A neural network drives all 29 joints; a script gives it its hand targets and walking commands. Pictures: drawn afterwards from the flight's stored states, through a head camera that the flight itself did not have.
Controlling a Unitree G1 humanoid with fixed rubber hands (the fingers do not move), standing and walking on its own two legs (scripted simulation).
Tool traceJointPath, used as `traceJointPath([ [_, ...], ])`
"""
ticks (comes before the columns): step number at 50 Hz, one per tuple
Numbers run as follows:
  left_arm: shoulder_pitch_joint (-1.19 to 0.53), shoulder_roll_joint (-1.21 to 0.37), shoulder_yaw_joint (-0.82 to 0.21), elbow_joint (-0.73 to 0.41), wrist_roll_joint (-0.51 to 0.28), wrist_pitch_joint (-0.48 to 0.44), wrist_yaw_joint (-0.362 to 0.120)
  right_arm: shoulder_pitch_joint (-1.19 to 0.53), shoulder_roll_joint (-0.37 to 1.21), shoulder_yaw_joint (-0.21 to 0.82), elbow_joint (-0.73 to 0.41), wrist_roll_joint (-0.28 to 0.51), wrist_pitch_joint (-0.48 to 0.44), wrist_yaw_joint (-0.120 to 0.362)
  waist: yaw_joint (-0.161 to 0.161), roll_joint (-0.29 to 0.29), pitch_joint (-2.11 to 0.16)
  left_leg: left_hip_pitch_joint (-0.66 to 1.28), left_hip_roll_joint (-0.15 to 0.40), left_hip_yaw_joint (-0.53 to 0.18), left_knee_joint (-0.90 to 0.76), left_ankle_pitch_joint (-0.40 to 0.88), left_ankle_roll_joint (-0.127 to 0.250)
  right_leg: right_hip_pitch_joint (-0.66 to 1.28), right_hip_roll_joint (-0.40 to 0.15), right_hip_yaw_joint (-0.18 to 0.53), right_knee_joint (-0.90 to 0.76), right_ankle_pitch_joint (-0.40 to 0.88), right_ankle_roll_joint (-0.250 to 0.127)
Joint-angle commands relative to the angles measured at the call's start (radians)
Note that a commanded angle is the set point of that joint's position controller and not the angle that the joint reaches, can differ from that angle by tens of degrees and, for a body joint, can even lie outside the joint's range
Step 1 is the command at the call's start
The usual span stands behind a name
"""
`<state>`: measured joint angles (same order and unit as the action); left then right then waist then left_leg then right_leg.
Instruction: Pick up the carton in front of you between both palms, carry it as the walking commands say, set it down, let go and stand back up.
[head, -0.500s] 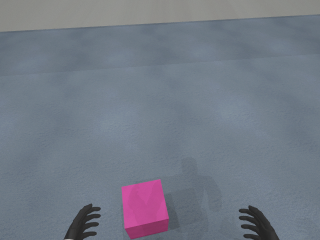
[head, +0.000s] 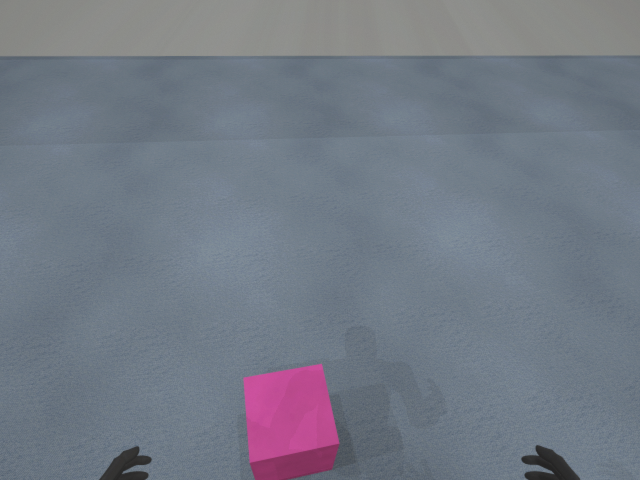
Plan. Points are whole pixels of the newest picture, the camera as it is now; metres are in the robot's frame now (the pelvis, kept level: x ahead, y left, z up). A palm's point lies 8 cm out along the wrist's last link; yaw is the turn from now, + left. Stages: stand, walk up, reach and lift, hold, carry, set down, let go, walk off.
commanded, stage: stand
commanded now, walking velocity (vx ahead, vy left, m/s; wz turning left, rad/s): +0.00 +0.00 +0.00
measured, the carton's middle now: (289, 425) +0.40 +0.08 -0.64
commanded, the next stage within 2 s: none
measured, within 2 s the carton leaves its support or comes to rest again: neither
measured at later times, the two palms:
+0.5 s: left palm out of the picture +0.13 +0.30 -0.10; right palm out of the picture +0.12 -0.29 -0.08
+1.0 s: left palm out of the picture +0.08 +0.31 -0.10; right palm out of the picture +0.08 -0.30 -0.08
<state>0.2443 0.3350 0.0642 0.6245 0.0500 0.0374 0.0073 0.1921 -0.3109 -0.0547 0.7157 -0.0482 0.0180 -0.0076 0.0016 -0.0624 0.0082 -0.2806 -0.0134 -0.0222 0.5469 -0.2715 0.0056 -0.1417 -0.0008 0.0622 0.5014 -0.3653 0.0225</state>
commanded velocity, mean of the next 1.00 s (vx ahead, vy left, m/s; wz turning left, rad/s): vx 0.00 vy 0.00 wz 0.00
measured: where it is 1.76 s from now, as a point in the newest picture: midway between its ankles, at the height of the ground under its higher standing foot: outside the picture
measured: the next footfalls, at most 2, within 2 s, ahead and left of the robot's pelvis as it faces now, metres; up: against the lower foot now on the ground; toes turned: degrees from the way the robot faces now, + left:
none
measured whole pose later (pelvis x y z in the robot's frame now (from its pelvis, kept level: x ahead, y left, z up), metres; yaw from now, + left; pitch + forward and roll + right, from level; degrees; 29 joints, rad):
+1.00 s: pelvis -0.01 +0.01 +0.01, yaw -1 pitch -2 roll +0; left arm 0.20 0.38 0.01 0.92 0.03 0.00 0.02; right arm 0.13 -0.36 -0.02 0.98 -0.02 0.00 -0.01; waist 0.00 -0.04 0.03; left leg -0.19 -0.01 -0.01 0.43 -0.20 0.01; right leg -0.05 -0.01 0.08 0.37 -0.29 0.03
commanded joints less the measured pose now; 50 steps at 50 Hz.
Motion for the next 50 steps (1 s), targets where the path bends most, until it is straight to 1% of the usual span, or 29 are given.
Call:
traceJointPath([
  [1, -0.042, 0.112, 0.022, -0.049, -0.003, -0.033, 0.007, -0.054, -0.141, -0.032, -0.048, 0.004, -0.025, -0.007, -0.004, 0.094, -0.063, 0.095, 0.082, -0.072, -0.091, 0.210, 0.019, -0.056, -0.041, 0.029, -0.071, 0.216, -0.010],
  [3, -0.037, 0.120, 0.019, -0.028, -0.006, -0.035, 0.011, -0.048, -0.152, -0.031, -0.031, 0.006, -0.026, -0.009, -0.006, 0.091, -0.073, 0.117, 0.086, -0.069, -0.080, 0.271, 0.020, -0.049, -0.045, 0.032, -0.071, 0.258, -0.009],
  [6, -0.029, 0.130, 0.012, 0.003, -0.009, -0.036, 0.016, -0.045, -0.166, -0.028, -0.006, 0.009, -0.026, -0.013, -0.006, 0.085, -0.077, 0.135, 0.090, -0.069, -0.076, 0.318, 0.020, -0.039, -0.049, 0.033, -0.072, 0.296, -0.008],
  [16, -0.036, 0.152, -0.002, 0.079, -0.015, -0.040, 0.022, -0.067, -0.187, -0.019, 0.065, 0.017, -0.030, -0.014, -0.005, 0.061, -0.062, 0.160, 0.095, -0.074, -0.089, 0.358, 0.020, -0.021, -0.063, 0.039, -0.090, 0.343, -0.008],
  [23, -0.048, 0.161, -0.008, 0.119, -0.018, -0.043, 0.023, -0.081, -0.190, -0.015, 0.106, 0.021, -0.031, -0.013, -0.007, 0.055, -0.049, 0.170, 0.096, -0.077, -0.108, 0.335, 0.020, -0.016, -0.072, 0.045, -0.114, 0.332, -0.010],
  [43, -0.060, 0.186, -0.020, 0.225, -0.020, -0.050, 0.018, -0.101, -0.218, 0.002, 0.202, 0.028, -0.031, -0.008, -0.008, 0.059, -0.004, 0.167, 0.103, -0.093, -0.172, 0.210, 0.021, -0.018, -0.083, 0.062, -0.183, 0.239, -0.022],
  [50, -0.063, 0.193, -0.024, 0.254, -0.021, -0.051, 0.016, -0.107, -0.225, 0.007, 0.227, 0.031, -0.032, -0.007, -0.007, 0.060, 0.002, 0.164, 0.106, -0.101, -0.188, 0.184, 0.021, -0.015, -0.086, 0.065, -0.194, 0.222, -0.026],
])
